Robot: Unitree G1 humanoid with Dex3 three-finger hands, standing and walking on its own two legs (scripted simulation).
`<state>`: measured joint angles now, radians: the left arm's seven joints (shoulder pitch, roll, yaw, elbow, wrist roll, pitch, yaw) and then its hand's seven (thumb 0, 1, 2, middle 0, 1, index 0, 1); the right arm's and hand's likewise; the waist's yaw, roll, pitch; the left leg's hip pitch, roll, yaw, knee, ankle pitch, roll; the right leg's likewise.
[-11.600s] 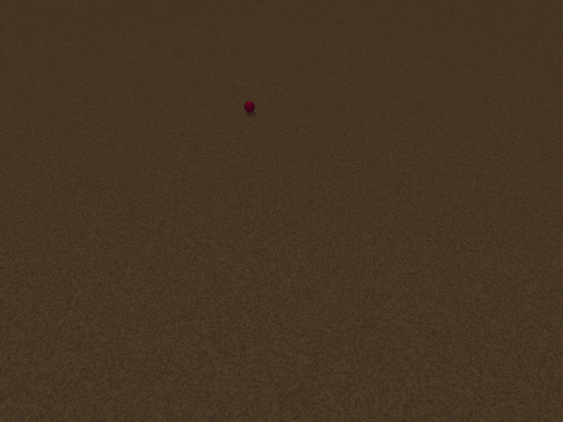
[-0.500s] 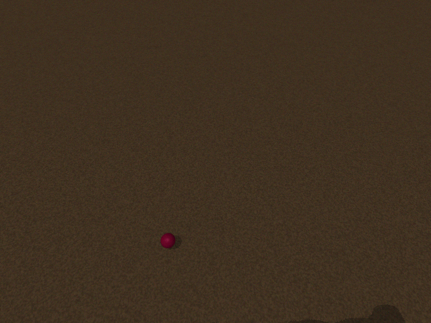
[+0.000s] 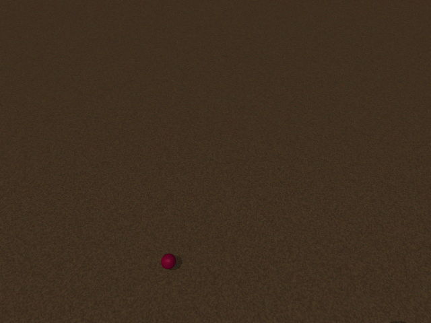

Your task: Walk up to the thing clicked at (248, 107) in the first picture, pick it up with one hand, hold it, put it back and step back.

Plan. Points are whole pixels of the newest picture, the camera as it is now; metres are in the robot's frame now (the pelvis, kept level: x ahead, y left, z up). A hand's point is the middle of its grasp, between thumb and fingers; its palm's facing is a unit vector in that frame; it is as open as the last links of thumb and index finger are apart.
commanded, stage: walk up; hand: left
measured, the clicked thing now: (168, 261) +0.52 +0.24 -0.74
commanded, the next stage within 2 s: stand in 1.90 s
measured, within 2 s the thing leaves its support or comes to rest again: neither
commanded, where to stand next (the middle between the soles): +0.13 +0.02 m, yaw -2 degrees
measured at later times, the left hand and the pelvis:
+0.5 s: hand out of the picture +0.17 +0.31 -0.19, palm faces -0.04 -0.92 -0.40, open 7.4 cm; pelvis +0.07 +0.03 -0.03, yaw -1 degrees
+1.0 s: hand out of the picture +0.02 +0.25 -0.15, palm faces -0.09 -0.91 -0.41, open 7.4 cm; pelvis -0.04 -0.02 -0.01, yaw -4 degrees
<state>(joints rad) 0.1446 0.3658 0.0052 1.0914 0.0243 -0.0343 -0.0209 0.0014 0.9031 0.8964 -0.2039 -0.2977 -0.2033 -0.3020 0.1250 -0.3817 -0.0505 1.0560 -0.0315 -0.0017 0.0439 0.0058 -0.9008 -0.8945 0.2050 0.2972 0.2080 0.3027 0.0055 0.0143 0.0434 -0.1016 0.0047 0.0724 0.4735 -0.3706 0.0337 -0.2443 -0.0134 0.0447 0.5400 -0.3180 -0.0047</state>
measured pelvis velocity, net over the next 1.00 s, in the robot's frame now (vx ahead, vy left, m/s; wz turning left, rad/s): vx -0.04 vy -0.02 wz -0.08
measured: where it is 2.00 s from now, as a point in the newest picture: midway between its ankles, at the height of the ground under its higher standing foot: outside the picture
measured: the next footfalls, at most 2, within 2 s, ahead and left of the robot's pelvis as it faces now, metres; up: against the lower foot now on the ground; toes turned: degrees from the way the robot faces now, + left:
left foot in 0.42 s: +0.22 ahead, +0.15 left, +0.00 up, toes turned -1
right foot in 0.78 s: -0.01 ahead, -0.13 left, +0.00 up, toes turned -3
